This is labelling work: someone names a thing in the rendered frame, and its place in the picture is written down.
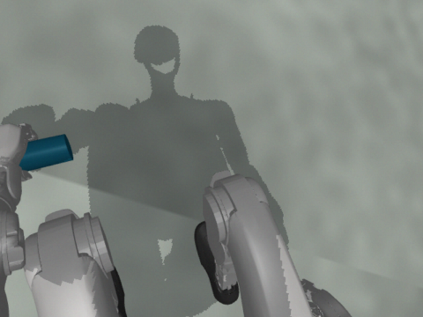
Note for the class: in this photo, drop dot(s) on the left robot hand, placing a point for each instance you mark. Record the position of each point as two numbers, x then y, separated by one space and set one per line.
13 144

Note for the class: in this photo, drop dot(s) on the left robot foot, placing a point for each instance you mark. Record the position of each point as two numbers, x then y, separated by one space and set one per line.
119 292

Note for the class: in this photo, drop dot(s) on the right robot foot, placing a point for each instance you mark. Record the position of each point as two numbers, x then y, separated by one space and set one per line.
207 261

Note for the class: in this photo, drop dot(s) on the left robot arm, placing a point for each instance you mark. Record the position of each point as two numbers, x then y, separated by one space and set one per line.
12 245

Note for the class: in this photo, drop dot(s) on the right robot hand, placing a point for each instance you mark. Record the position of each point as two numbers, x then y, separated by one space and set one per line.
324 304

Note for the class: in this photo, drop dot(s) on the bottle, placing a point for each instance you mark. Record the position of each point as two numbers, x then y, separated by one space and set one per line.
46 152

